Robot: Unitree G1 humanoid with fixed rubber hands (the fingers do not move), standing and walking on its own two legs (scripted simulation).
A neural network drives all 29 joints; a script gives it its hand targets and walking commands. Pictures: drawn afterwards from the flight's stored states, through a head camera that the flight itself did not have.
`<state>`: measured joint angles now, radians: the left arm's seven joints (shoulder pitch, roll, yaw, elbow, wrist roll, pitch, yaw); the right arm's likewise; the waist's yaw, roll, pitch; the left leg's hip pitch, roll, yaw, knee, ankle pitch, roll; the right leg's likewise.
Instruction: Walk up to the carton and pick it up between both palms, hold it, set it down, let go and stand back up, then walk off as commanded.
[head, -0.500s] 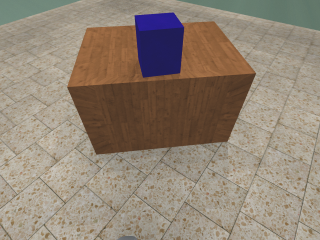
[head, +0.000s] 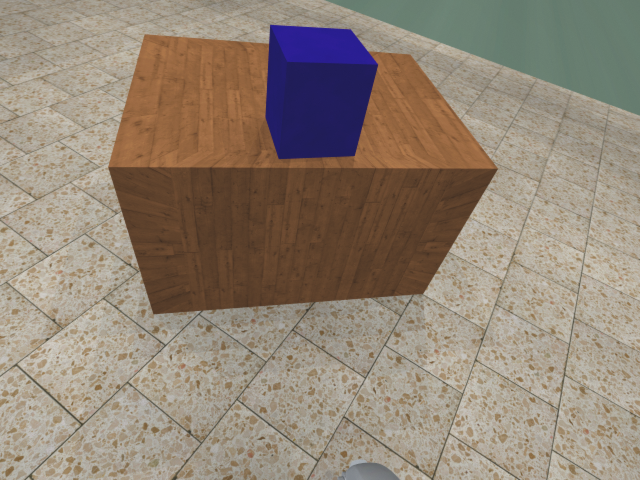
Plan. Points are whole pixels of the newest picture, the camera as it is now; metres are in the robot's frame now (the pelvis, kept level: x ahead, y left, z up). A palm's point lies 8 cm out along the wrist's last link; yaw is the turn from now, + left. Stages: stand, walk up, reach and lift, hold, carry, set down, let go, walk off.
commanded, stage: walk up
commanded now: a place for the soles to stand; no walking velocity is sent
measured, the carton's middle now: (314, 94) +1.01 -0.02 -0.01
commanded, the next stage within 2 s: none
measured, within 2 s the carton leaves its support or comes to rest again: neither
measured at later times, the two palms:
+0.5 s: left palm (164, 399) +0.24 +0.19 -0.04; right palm out of the picture +0.14 -0.47 -0.09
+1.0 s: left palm (165, 359) +0.32 +0.21 -0.09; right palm (588, 374) +0.31 -0.45 -0.08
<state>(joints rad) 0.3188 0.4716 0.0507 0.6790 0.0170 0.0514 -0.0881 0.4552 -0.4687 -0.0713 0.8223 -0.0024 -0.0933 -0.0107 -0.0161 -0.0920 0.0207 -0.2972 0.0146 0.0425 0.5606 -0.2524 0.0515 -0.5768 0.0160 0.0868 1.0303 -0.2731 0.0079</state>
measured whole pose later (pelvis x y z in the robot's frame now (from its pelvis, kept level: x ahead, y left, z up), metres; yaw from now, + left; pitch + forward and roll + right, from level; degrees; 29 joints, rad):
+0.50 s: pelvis +0.12 -0.13 +0.00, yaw -1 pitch -3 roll +4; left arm 0.26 0.47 0.05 0.68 0.02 -0.03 -0.07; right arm 0.42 -0.47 -0.05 0.80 0.00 -0.08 -0.01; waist -0.01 -0.04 0.02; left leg -0.31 0.05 0.04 0.97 -0.44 0.02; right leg -0.29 0.00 0.07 0.55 -0.21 -0.05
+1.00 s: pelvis +0.26 -0.11 -0.01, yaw -2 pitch +0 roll -1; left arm 0.41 0.47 0.05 0.68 0.02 -0.01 -0.06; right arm 0.37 -0.46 -0.06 0.79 0.00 -0.09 -0.01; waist 0.02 -0.01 0.03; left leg -0.37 0.03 0.04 0.54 -0.17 0.02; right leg -0.13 0.08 0.06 0.55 -0.39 -0.06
